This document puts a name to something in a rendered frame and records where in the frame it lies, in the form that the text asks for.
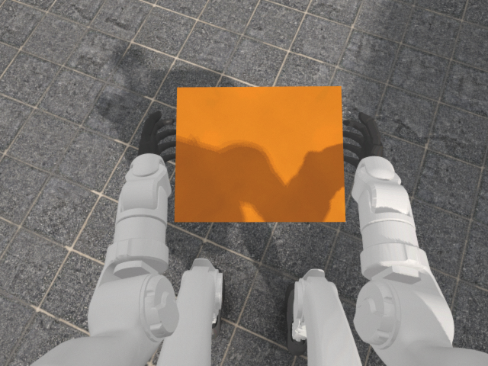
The robot right forearm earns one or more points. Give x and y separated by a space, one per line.
390 246

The robot right shin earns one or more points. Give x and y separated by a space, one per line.
299 329

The robot left forearm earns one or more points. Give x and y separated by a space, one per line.
139 239

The carton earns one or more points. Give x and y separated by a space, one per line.
259 154

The robot right thigh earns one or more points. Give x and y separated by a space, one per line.
329 338

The robot left hand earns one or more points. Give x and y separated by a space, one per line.
150 138

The robot right hand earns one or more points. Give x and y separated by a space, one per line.
370 141

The left robot upper arm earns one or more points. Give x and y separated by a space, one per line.
128 319

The right robot upper arm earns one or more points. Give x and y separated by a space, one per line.
409 325

